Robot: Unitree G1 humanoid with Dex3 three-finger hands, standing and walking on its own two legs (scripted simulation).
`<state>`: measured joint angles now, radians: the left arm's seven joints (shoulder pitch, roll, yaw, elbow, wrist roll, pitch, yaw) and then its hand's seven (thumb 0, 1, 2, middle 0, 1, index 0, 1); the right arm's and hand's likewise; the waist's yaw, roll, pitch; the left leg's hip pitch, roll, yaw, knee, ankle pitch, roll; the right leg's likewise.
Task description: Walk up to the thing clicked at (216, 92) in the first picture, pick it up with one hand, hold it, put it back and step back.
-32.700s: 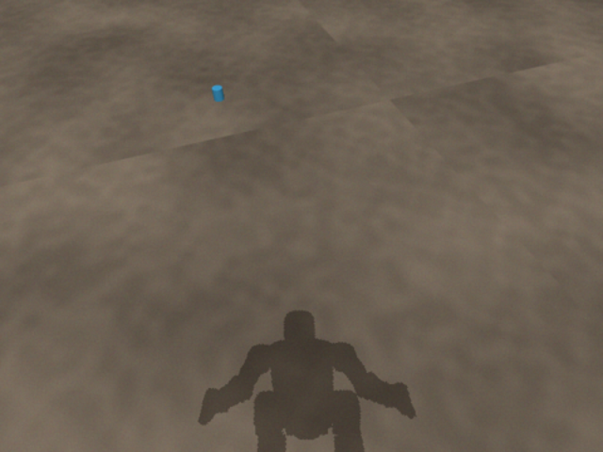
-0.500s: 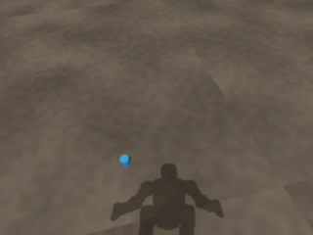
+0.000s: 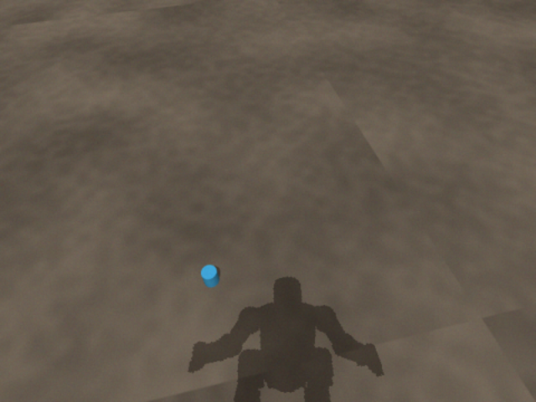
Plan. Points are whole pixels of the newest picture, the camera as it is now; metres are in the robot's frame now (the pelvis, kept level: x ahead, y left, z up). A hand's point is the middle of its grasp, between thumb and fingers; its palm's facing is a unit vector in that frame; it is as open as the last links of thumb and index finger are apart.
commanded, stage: walk up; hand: left
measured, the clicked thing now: (210, 276) +0.67 +0.27 -0.74
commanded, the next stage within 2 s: none
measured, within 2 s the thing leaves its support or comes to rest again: neither
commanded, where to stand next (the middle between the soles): +0.35 -0.01 m, yaw -1 degrees
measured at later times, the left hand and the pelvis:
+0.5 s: hand (107, 393) +0.17 +0.31 -0.17, palm faces -0.02 -0.95 -0.31, open 7.4 cm; pelvis +0.13 +0.03 -0.01, yaw +1 degrees
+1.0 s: hand (183, 287) +0.35 +0.20 -0.15, palm faces +0.01 -0.93 -0.37, open 7.4 cm; pelvis +0.28 -0.06 -0.01, yaw +1 degrees
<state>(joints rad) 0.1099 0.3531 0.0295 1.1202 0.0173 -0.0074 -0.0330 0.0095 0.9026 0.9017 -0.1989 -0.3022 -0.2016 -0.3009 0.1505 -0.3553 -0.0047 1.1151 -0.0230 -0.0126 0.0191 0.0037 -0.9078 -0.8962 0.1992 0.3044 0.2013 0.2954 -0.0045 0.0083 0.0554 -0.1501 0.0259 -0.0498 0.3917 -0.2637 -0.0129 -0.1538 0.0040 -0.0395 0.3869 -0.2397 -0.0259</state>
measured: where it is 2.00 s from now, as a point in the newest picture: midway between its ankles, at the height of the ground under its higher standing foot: (294, 387)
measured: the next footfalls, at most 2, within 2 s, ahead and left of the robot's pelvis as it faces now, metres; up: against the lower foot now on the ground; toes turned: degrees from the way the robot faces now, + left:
left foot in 0.22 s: +0.14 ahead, +0.16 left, +0.00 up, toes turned +4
right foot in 0.66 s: +0.30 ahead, -0.18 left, +0.00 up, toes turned +1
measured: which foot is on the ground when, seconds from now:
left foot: down 0.00-0.02, up 0.04-0.20, down 0.22-0.70, up 0.72-1.00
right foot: down 0.00-0.22, up 0.24-0.64, down 0.66-1.00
